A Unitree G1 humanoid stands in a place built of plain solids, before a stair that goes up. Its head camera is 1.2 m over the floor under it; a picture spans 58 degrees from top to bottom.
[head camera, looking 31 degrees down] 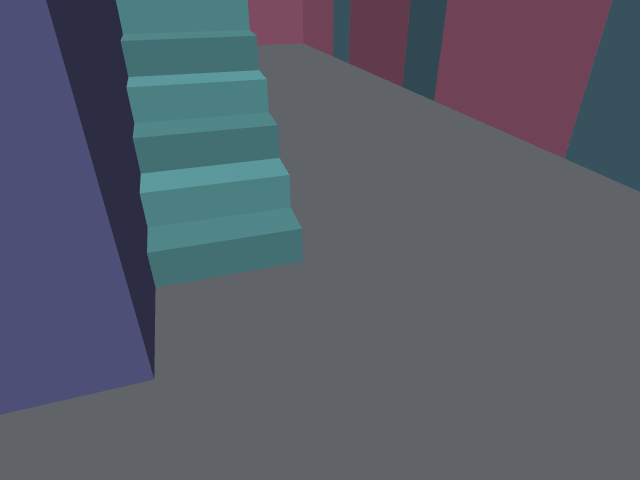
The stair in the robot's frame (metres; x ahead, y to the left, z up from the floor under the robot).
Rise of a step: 0.19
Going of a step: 0.22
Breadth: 0.80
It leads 18 degrees to the left of straight ahead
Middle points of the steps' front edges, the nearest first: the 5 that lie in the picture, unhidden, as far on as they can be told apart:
1.67 0.46 0.19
1.87 0.53 0.38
2.08 0.60 0.56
2.29 0.66 0.75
2.49 0.73 0.94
